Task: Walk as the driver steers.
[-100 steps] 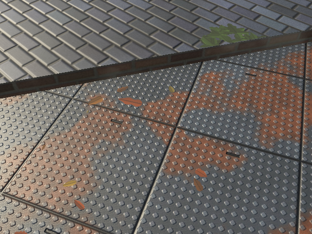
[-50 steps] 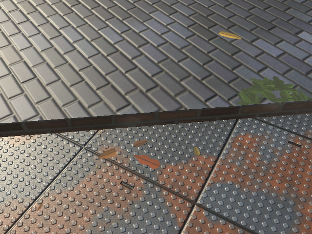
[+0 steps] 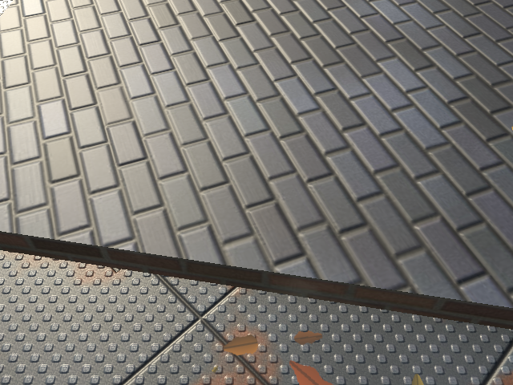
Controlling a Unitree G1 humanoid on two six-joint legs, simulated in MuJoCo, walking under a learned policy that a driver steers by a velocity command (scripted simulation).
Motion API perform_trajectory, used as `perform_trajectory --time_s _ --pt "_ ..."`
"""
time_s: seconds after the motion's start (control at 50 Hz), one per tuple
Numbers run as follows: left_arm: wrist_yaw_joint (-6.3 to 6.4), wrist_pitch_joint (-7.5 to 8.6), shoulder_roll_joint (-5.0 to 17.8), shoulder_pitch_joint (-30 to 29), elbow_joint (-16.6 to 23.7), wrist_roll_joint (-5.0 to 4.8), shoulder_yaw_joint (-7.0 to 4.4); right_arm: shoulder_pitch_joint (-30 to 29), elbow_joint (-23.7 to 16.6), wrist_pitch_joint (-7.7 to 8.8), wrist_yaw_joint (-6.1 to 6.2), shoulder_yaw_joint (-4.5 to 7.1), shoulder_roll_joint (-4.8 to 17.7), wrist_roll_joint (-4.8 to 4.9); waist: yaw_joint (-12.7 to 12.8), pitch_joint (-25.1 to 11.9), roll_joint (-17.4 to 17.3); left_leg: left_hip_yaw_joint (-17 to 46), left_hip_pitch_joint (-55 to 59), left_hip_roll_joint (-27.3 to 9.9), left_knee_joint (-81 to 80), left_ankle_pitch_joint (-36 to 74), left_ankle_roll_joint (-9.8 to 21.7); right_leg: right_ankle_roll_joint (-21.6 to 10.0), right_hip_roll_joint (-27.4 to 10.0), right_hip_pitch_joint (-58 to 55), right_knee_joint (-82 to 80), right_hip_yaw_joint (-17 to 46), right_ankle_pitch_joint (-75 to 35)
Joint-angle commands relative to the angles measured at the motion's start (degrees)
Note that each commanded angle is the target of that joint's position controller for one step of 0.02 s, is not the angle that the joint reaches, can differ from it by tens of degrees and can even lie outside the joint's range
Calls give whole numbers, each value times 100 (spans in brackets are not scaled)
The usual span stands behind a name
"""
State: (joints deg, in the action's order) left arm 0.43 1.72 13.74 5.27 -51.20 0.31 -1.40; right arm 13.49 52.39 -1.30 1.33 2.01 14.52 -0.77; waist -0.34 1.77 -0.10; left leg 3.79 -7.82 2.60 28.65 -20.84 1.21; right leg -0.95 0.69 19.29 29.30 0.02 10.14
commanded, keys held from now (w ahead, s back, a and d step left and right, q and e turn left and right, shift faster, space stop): no key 1.00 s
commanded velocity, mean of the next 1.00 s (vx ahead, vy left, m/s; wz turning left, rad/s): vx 0.01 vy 0.00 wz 0.01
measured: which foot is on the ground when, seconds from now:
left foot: down 0.00-1.00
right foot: down 0.00-1.00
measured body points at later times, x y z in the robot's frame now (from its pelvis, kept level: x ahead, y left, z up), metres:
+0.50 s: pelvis +0.00 +0.00 +0.00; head +0.01 +0.00 +0.45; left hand +0.11 +0.26 -0.13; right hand +0.03 -0.26 -0.15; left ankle -0.06 +0.11 -0.73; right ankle +0.06 -0.11 -0.73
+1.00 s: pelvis +0.00 -0.01 +0.00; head +0.01 -0.01 +0.45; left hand +0.09 +0.25 -0.14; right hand -0.01 -0.25 -0.15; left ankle -0.06 +0.11 -0.73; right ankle +0.06 -0.11 -0.73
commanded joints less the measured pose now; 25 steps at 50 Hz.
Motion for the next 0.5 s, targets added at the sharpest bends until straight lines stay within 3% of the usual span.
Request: perform_trajectory --time_s 0.02,0.2,0.5 --pt "43 39 732 -150 200 -27 -182 150 -110 135 19 134 631 16 40 -566 -27 297 -592 -406 -470 1489 95 -392 -482 -1246 -100 493 -1657" --pt "64 -111 731 -290 -116 -22 -202 232 202 169 37 85 579 27 24 -211 -29 263 -689 -425 -609 1164 90 -302 -355 -1201 -205 457 -1167" --pt "123 -158 699 -246 -565 -30 -194 368 538 227 62 10 437 22 32 -72 -1 112 -733 -376 -715 741 58 -286 -297 -1131 -372 506 -599"
Next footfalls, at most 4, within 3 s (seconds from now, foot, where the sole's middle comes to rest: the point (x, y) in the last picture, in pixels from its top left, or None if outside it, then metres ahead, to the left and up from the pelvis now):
2.98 left None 0.45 0.05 -0.77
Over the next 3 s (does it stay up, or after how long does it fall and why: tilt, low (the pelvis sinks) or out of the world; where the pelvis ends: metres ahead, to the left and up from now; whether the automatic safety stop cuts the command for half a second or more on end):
stays up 0.30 -0.02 -0.02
